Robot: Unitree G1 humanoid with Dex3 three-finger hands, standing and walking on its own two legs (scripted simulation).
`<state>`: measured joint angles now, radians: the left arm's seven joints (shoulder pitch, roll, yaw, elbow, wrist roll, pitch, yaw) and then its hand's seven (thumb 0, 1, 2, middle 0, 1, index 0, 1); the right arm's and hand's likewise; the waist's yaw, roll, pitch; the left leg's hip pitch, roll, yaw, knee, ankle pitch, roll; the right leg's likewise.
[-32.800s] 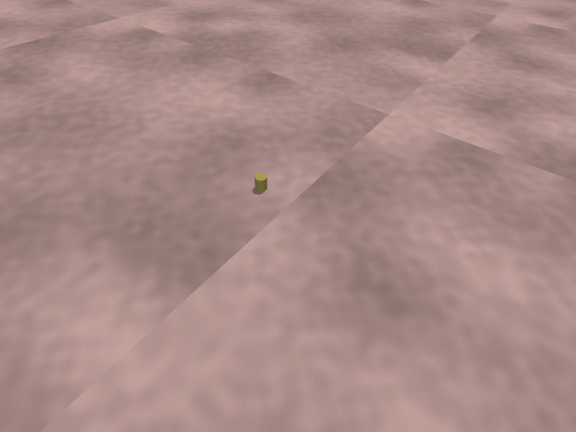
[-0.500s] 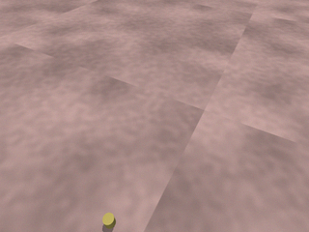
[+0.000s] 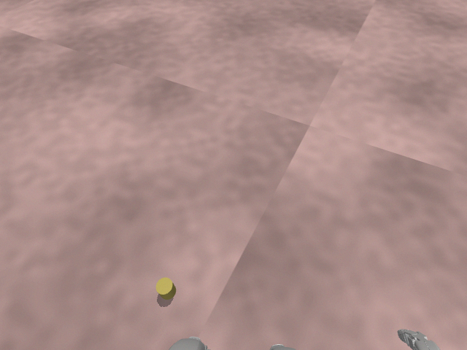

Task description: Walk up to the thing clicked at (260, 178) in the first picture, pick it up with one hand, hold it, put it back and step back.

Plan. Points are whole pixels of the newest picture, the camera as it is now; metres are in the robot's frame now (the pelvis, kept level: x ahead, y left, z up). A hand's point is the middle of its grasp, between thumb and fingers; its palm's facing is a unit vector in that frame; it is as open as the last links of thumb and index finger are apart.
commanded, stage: step back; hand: left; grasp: from above
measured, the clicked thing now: (166, 288) +0.44 +0.29 -0.72
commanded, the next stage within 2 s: none
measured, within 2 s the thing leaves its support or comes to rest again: neither
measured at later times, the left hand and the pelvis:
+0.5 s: hand out of the picture -0.01 +0.29 -0.15, palm faces +0.03 -0.94 -0.35, open 7.4 cm; pelvis -0.10 +0.03 +0.01, yaw +2 degrees
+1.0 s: hand out of the picture -0.10 +0.27 -0.12, palm faces +0.01 -0.90 -0.43, open 7.4 cm; pelvis -0.24 +0.01 +0.00, yaw +2 degrees
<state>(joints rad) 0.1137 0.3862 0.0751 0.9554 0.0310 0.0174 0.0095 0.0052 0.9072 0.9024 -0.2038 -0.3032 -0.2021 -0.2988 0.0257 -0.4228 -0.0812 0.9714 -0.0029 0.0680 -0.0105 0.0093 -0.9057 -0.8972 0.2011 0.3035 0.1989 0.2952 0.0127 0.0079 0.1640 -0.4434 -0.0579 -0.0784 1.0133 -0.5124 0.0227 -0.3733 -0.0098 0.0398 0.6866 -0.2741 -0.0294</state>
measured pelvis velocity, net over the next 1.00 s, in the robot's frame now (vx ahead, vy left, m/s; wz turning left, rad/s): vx -0.24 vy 0.01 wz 0.04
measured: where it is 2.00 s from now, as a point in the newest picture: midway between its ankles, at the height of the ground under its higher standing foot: outside the picture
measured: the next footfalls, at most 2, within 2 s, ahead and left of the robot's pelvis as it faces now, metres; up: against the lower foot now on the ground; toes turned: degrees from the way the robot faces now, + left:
left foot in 0.26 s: -0.05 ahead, +0.14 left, +0.00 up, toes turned +1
right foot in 0.66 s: -0.13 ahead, -0.11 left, +0.00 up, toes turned +2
